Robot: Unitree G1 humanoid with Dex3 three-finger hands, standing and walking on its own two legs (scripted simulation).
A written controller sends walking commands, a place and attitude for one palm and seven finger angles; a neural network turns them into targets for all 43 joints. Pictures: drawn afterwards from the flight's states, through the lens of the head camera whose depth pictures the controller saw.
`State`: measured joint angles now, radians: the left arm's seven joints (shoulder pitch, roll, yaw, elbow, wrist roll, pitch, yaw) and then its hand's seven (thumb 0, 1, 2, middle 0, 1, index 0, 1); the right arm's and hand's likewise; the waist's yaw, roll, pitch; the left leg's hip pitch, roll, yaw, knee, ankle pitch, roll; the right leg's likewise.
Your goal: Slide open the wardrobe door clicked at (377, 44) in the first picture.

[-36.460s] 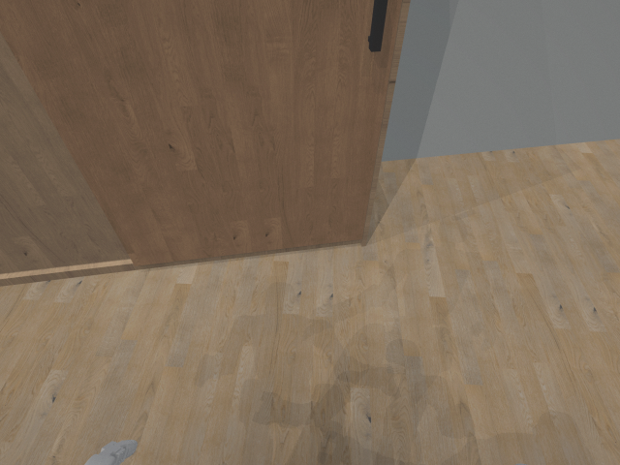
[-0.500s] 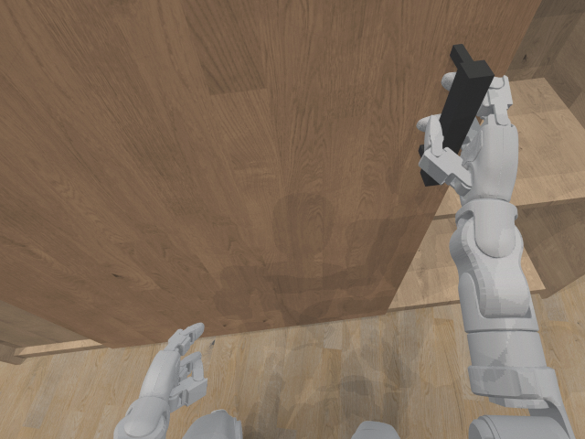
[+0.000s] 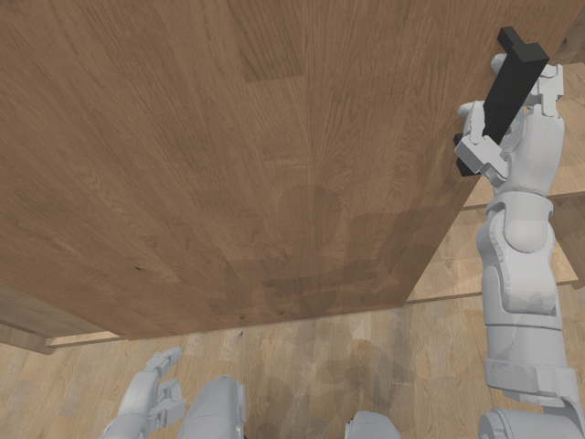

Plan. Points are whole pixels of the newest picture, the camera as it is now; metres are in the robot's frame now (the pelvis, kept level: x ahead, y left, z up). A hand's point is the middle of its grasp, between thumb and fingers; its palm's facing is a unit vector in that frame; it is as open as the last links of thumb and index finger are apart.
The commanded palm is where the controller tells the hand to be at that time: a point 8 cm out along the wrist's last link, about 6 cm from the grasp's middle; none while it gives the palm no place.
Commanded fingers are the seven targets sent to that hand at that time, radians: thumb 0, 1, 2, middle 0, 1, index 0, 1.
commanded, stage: stop walking and hold the door there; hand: right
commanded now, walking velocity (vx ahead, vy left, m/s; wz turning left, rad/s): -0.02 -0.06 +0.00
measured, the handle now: (486, 108) +0.44 -0.26 +0.16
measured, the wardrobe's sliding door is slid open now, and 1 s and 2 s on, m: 0.60 0.60 0.60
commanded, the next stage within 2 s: none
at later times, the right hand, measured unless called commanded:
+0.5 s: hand (475, 136) +0.39 -0.23 +0.16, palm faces +0.51 +0.82 -0.26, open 6.9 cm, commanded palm +0.35 -0.27 +0.12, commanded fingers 0.00 -0.90 -0.90 0.45 1.40 0.45 1.40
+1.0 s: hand (477, 140) +0.39 -0.23 +0.16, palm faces +0.37 +0.91 -0.21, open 6.9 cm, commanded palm +0.35 -0.27 +0.12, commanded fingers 0.00 -0.90 -0.90 0.45 1.40 0.45 1.40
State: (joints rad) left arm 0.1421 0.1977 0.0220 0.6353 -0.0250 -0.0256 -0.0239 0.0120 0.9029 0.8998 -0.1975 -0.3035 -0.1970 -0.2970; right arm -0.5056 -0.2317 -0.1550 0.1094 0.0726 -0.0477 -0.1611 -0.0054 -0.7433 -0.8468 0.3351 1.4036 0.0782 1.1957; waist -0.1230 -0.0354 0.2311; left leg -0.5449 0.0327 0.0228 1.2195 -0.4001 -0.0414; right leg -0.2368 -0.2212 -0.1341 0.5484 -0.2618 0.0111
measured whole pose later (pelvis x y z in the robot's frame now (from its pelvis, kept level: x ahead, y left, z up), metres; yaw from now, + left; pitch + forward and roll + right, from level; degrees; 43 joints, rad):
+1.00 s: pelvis -0.07 +0.01 -0.01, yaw +11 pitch -1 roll +2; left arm 0.27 0.23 -0.06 0.71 -0.03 -0.05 0.07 0.01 0.90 0.90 -0.20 -0.30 -0.20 -0.30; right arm -0.59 -0.55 -0.39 0.77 0.05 -0.11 -0.13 -0.08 -0.68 -0.75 0.35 1.32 0.14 1.33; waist 0.03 -0.05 0.05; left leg -0.21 -0.01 0.05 0.46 -0.23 -0.01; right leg -0.35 -0.07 -0.12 0.51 -0.15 -0.03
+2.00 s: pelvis -0.06 -0.09 -0.02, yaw +6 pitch +0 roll -1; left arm 0.14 0.16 -0.06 0.66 -0.03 -0.04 0.05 0.01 0.90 0.90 -0.20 -0.30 -0.20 -0.30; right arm -0.70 -0.33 -0.15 0.59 0.07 -0.13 -0.08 -0.13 -0.71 -0.80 0.45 1.40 0.28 1.40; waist -0.04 0.01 0.15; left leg -0.36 0.00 0.08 0.78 -0.44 -0.03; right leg -0.35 -0.05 -0.12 0.56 -0.20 -0.01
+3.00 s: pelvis -0.09 -0.12 -0.02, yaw +6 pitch +2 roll +0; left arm 0.29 0.27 0.00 0.72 -0.01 -0.15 0.02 0.01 0.90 0.90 -0.20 -0.30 -0.20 -0.30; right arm -0.84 -0.32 -0.25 1.01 0.01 -0.17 -0.08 -0.03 -0.30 -0.63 0.45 1.39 0.39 1.40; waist 0.07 0.01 -0.04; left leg -0.37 0.01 0.08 0.55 -0.22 0.03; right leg -0.37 -0.03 -0.09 0.55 -0.22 -0.02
